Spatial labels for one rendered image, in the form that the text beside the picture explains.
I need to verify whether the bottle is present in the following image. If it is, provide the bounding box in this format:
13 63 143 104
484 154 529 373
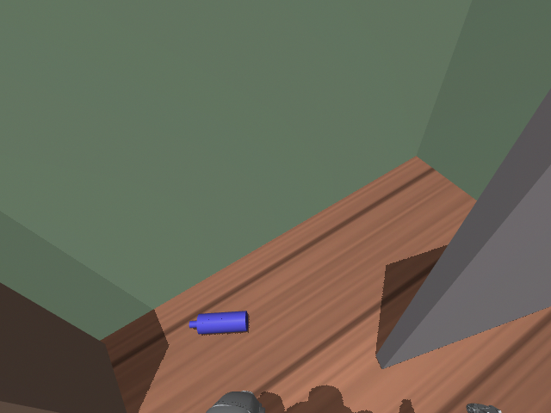
189 311 248 334

